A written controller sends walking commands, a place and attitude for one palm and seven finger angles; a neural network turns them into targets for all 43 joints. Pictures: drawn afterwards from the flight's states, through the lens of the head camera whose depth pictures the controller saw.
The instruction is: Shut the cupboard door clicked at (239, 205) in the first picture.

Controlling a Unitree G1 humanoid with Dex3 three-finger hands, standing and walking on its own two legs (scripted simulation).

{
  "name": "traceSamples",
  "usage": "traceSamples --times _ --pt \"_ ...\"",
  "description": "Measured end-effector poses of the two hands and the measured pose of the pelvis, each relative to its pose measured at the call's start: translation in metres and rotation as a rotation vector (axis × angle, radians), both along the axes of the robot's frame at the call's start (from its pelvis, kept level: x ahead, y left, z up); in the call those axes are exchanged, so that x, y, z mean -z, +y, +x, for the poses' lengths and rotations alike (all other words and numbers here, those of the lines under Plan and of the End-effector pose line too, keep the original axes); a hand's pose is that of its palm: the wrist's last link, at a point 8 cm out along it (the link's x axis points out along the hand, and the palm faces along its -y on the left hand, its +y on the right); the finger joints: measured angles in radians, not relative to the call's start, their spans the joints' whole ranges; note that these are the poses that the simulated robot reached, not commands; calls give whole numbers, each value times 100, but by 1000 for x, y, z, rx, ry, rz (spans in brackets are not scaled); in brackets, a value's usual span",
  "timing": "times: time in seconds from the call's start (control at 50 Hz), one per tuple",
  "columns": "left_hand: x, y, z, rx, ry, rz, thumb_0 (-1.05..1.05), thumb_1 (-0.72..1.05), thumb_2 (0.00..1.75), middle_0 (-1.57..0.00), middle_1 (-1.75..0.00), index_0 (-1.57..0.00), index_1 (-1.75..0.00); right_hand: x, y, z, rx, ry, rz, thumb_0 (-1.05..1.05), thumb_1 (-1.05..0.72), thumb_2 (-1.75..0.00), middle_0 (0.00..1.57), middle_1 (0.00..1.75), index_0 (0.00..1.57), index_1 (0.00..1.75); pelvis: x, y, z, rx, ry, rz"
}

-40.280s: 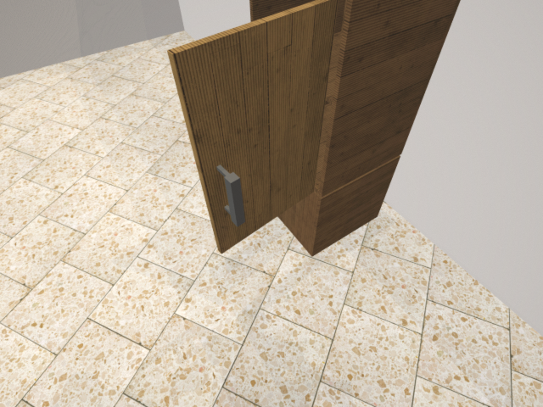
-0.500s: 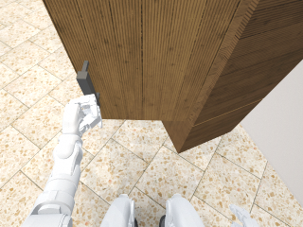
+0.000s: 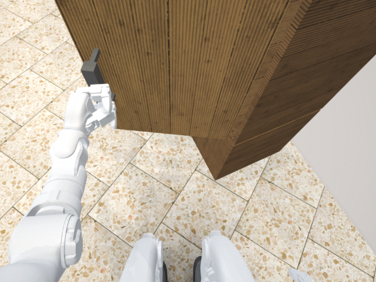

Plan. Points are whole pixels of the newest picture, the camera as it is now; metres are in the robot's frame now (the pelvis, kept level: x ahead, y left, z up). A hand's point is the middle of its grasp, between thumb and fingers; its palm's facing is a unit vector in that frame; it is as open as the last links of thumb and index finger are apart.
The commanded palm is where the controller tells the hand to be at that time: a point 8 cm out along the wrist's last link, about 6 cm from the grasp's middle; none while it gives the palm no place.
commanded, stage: push the door shut along its arc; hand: left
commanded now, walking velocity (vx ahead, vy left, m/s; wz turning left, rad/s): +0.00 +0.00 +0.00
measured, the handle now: (102, 85) +0.53 +0.18 +0.04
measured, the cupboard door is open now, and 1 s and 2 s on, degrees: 60 43 35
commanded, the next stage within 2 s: pull the fist back off the door in 1.32 s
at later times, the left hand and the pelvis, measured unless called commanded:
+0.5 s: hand (128, 89) +0.52 +0.13 +0.04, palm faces -0.27 -0.96 -0.03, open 3.1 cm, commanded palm +0.53 +0.16 +0.04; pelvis +0.00 +0.01 -0.01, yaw -2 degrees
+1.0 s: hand (148, 70) +0.58 +0.08 +0.04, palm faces -0.38 -0.92 -0.01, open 3.1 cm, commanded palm +0.59 +0.11 +0.04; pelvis +0.00 +0.01 -0.03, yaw -3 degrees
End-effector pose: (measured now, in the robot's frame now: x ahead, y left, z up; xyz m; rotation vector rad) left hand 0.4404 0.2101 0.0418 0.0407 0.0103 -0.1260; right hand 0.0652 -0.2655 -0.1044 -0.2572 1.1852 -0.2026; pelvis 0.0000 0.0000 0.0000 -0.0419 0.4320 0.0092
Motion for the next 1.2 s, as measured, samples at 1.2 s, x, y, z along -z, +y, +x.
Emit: traceSamples --times 1.2 --pt "-1 -77 155 288 76 16 0 88 92 -130 -150 -130 -150 12 18 -106 177 275 -44 1 -91 -90 20 30 20 30 35 5 5 39 166 -40"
